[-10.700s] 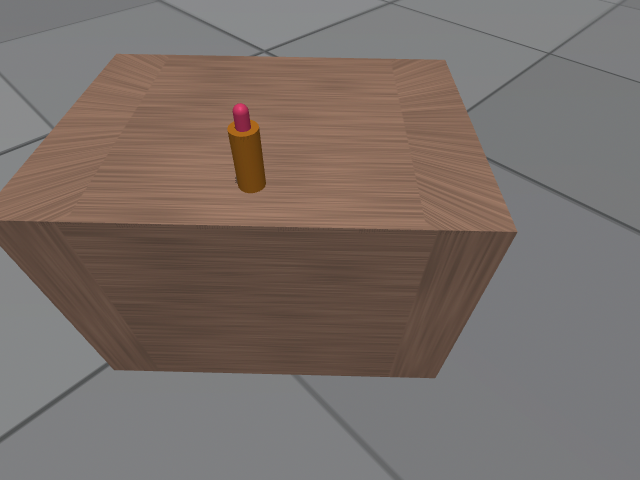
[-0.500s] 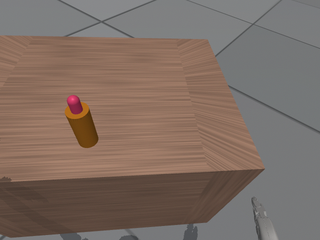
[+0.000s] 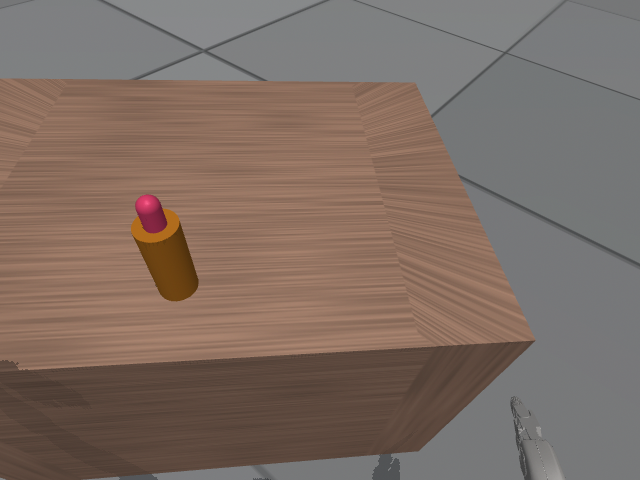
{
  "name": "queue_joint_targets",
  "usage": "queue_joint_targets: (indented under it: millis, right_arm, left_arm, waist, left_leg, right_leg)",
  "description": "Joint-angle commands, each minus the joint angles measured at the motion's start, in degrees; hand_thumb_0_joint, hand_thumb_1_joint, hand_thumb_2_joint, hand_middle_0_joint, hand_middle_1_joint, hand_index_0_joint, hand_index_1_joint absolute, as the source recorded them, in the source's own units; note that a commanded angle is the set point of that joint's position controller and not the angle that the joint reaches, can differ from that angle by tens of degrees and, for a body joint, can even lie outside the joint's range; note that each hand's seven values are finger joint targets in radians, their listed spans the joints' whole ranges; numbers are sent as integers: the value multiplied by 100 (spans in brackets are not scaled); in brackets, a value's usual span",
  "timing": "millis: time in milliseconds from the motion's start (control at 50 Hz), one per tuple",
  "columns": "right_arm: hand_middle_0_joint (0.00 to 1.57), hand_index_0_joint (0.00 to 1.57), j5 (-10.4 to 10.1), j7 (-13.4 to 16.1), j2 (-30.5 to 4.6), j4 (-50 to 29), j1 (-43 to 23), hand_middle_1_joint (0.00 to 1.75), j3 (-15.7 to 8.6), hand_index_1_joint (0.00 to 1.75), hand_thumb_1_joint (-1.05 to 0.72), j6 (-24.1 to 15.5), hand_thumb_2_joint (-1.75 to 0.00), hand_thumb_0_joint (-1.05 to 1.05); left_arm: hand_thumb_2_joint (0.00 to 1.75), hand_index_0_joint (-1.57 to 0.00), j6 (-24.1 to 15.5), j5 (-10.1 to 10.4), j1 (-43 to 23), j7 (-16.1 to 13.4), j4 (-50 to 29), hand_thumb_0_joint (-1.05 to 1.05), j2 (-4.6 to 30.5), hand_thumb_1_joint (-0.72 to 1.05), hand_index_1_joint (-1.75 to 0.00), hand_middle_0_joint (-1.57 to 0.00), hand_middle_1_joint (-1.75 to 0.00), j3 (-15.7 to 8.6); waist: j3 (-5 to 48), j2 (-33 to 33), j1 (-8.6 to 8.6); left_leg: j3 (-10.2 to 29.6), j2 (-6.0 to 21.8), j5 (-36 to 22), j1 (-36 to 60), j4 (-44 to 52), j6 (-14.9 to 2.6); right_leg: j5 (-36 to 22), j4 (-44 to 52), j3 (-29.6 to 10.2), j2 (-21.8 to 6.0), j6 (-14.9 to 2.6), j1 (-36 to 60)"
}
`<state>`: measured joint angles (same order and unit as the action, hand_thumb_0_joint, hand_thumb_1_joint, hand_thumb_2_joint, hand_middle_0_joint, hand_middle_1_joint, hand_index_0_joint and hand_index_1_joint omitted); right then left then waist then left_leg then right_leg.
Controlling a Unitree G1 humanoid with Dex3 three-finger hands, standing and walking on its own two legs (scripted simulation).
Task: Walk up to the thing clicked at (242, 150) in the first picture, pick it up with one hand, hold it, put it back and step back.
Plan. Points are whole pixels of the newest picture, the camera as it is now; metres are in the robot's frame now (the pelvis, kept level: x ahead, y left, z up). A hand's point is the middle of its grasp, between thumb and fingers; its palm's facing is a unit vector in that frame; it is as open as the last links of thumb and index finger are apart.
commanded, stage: go down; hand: left
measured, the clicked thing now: (164, 247) +0.44 +0.20 +0.04
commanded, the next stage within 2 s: approach in 0.40 s
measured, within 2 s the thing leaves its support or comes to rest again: neither
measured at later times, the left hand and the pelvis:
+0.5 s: hand out of the picture +0.33 +0.39 +0.14, palm faces +0.20 -0.98 +0.00, open 17.4 cm; pelvis -0.01 +0.00 +0.00, yaw +0 degrees
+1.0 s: hand (107, 289) +0.39 +0.28 +0.01, palm faces +0.11 -0.99 +0.07, open 17.5 cm; pelvis -0.03 +0.00 -0.04, yaw -1 degrees
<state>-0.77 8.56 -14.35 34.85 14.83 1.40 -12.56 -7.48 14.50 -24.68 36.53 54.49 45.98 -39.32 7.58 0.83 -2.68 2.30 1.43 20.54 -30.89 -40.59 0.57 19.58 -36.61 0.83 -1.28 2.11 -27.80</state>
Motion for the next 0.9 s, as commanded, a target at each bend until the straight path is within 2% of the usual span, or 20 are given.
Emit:
queue_joint_targets:
  millis: [0,20,60,140,180,220,280,400,420,440,460,520,540,600,620,680,780,820,840,880]
  right_arm:
    - [5,5,41,99,-859,-909,-430,5,-304,5,53,-317,-6,0]
    - [5,5,53,113,-905,-891,-270,5,-354,5,53,-321,-6,0]
    - [5,5,53,98,-827,-707,-139,5,-287,5,54,-309,-6,0]
    - [5,5,69,129,-1127,-921,-135,5,-564,5,54,-356,-5,0]
    - [5,5,64,88,-926,-763,-93,5,-400,5,54,-350,-5,0]
    - [5,5,46,91,-957,-735,-80,5,-470,5,54,-362,-5,0]
    - [5,5,46,69,-785,-1095,-334,5,-245,5,54,-379,-5,0]
    - [5,5,45,122,-876,-1065,-551,5,-300,5,53,-362,-6,0]
    - [5,5,54,164,-1013,-1146,-490,5,-441,5,52,-362,-6,0]
    - [5,5,68,157,-991,-913,-317,5,-414,5,52,-323,-6,0]
    - [5,5,49,130,-833,-995,-425,5,-265,5,53,-337,-6,0]
    - [5,5,46,120,-816,-882,-189,5,-320,5,55,-304,-5,0]
    - [5,5,37,93,-673,-892,-148,5,-134,5,55,-309,-5,0]
    - [5,5,49,59,-796,-1033,-96,5,-244,5,56,-358,-5,0]
    - [5,5,60,29,-584,-1015,-184,5,-41,5,56,-365,-5,0]
    - [5,5,92,22,-827,-1141,-176,5,-283,5,56,-416,-5,0]
    - [5,5,164,-82,-1125,-1525,183,5,-592,5,57,-314,-4,0]
    - [5,5,183,-152,-1190,-1734,256,5,-716,5,56,-259,-4,0]
    - [5,5,182,-196,-1225,-1932,295,5,-788,5,56,-226,-5,0]
    - [5,5,207,-323,-1019,-2155,366,5,-674,5,55,-150,-5,0]
  left_arm:
    - [5,-4,-331,192,-1825,4,-1359,0,2329,-51,-3,-4,-3,-390]
    - [6,-4,-315,166,-1787,0,-1183,0,2290,-50,-4,-4,-3,-346]
    - [7,-4,-312,140,-1946,-16,-1387,0,2205,-49,-3,-4,-3,-232]
    - [5,-4,-327,115,-2067,-81,-1418,0,2245,-50,-3,-4,-3,-234]
    - [5,-4,-359,141,-1967,-68,-1269,0,2111,-49,-3,-4,-3,-181]
    - [5,-5,-385,156,-1857,-68,-1149,0,2100,-50,-3,-5,-3,-166]
    - [5,-5,-434,162,-1843,-52,-1306,0,2202,-52,-4,-5,-3,-264]
    - [5,-5,-383,116,-2217,-139,-1765,0,2516,-51,-4,-5,-4,-367]
    - [5,-5,-335,75,-2114,-176,-1560,0,2630,-50,-3,-5,-3,-479]
    - [5,-5,-286,59,-1920,-175,-1149,0,2499,-50,-3,-5,-3,-419]
    - [6,-4,-298,92,-1977,-167,-1263,0,2360,-48,-3,-4,-3,-338]
    - [6,-3,-247,93,-1520,-127,-770,0,2031,-43,-5,-4,-3,-194]
    - [5,-3,-253,106,-1571,-82,-717,0,1900,-43,-4,-4,-3,-72]
    - [4,-4,-324,132,-1834,-50,-638,0,1463,-50,-4,-5,-3,267]
    - [6,-3,-366,177,-1927,-58,-701,0,1314,-49,-5,-4,-4,338]
    - [5,-4,-572,226,-2270,-145,-779,0,1111,-55,-5,-5,-4,430]
    - [6,-4,-910,91,-2469,-589,-906,0,711,-55,-6,-5,-5,629]
    - [5,-5,-1137,63,-2741,-849,-1462,0,869,-54,-6,-5,-5,483]
    - [5,-5,-1192,21,-2625,-969,-1244,0,687,-56,-6,-6,-5,546]
    - [5,-6,-1348,-61,-2533,-1221,-1218,0,472,-58,-6,-6,-6,583]
  waist:
    - [1572,-959,111]
    - [1559,-858,2]
    - [1523,-1083,23]
    - [1489,-982,-105]
    - [1239,-1029,-45]
    - [1206,-1045,-44]
    - [1460,-1044,102]
    - [1822,-1300,181]
    - [1962,-1135,92]
    - [1511,-1007,54]
    - [1362,-1034,115]
    - [1214,-867,52]
    - [1013,-859,45]
    - [1105,-963,-160]
    - [1119,-899,-102]
    - [1299,-825,-329]
    - [1800,-809,-469]
    - [2088,-999,-421]
    - [2145,-883,-465]
    - [1952,-932,-406]
  left_leg:
    - [-44,-133,-2253,1373,384,-128]
    - [-68,-148,-2200,1393,352,-148]
    - [-62,-135,-2145,1486,367,-116]
    - [-18,-128,-1901,1516,366,-109]
    - [-16,-136,-1693,1289,380,-101]
    - [-47,-152,-1623,1224,341,-112]
    - [-70,-180,-1703,1191,278,-125]
    - [-33,-141,-1946,1386,243,-81]
    - [-41,-154,-1998,1426,204,-107]
    - [-30,-130,-1814,1183,262,-95]
    - [-46,-145,-1713,1061,276,-87]
    - [-49,-139,-1621,900,257,-116]
    - [-84,-152,-1387,784,270,-123]
    - [29,-44,-1459,920,226,-81]
    - [10,-59,-1440,838,138,-114]
    - [20,-67,-1282,839,-113,-135]
    - [91,5,-1549,998,-506,-74]
    - [77,2,-1660,1028,-716,-52]
    - [139,57,-1791,1027,-763,-26]
    - [99,34,-1651,708,-880,1]
  right_leg:
    - [-1668,296,217,165,-234,321]
    - [-1701,306,189,146,-207,325]
    - [-1565,266,203,156,-235,106]
    - [-1388,265,252,163,-239,-90]
    - [-1220,241,254,158,-250,-146]
    - [-1194,206,243,152,-251,-195]
    - [-1264,182,219,134,-244,8]
    - [-1350,137,199,145,-269,123]
    - [-1452,164,183,136,-240,191]
    - [-1279,174,199,156,-251,84]
    - [-1217,161,190,159,-253,47]
    - [-1139,113,215,170,-257,-106]
    - [-983,129,196,175,-249,-202]
    - [-917,-39,292,237,-273,-540]
    - [-922,-70,277,216,-265,-595]
    - [-842,-234,251,200,-225,-942]
    - [-937,-596,300,218,-252,-1297]
    - [-974,-747,269,202,-257,-1361]
    - [-990,-816,301,221,-272,-1421]
    - [-946,-922,267,212,-286,-1480]
